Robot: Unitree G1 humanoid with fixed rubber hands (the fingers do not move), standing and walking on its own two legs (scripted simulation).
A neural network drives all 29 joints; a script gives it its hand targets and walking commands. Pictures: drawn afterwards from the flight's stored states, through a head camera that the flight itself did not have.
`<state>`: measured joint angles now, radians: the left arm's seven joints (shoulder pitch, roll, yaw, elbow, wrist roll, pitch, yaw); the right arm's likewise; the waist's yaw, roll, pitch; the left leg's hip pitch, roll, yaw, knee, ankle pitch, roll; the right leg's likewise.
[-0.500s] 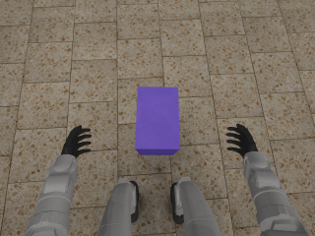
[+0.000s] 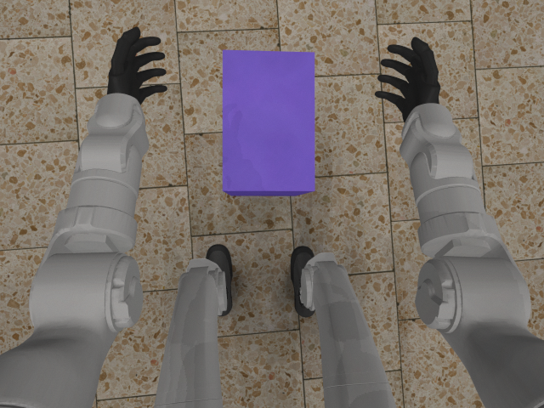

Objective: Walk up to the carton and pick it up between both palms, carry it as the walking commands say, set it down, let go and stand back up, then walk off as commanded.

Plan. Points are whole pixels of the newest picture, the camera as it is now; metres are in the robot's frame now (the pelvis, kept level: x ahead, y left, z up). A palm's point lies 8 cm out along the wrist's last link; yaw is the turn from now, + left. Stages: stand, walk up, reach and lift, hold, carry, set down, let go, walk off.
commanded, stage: reach and lift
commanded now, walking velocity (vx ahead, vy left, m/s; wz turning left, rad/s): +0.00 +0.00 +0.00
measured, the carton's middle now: (265, 136) +0.53 -0.03 -0.49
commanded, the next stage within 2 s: none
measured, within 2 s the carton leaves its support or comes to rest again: neither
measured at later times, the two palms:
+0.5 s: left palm (148, 111) +0.50 +0.17 -0.18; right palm (389, 115) +0.49 -0.21 -0.19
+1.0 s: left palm (181, 138) +0.50 +0.16 -0.38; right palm (341, 144) +0.48 -0.19 -0.39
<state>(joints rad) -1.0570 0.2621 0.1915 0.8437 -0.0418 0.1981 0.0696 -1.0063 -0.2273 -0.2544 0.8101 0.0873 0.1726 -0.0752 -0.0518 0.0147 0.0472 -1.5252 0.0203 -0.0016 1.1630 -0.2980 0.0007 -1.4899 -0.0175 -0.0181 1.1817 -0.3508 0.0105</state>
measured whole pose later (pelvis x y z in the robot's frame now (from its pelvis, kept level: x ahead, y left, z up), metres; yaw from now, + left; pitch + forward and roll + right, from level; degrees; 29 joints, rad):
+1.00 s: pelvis -0.03 +0.00 -0.20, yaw -1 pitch +33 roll -1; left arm -1.29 0.39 0.04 0.65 -0.27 0.21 0.17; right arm -1.28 -0.32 -0.14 0.71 0.25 0.19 -0.19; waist -0.02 0.01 0.53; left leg -2.03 -0.01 -0.03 1.96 -0.51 -0.02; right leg -2.00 0.00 0.01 1.98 -0.57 0.03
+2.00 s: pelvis -0.04 +0.00 -0.27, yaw -2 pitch +29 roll +0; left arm -1.54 0.37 0.00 1.18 -0.28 0.04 0.13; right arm -1.50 -0.31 0.00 1.14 0.27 0.06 -0.15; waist -0.03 -0.01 0.52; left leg -2.17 0.00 -0.04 2.16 -0.50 -0.04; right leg -2.15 0.02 0.01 2.19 -0.55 0.02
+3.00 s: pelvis -0.04 +0.01 -0.27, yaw -3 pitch +27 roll -1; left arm -1.50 0.26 0.17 0.94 -0.06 0.28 0.18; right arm -1.44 -0.23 -0.19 0.89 0.10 0.28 -0.19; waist -0.01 0.01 0.52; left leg -2.13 -0.08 -0.08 2.19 -0.54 -0.08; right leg -2.11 0.11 0.05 2.20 -0.57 0.08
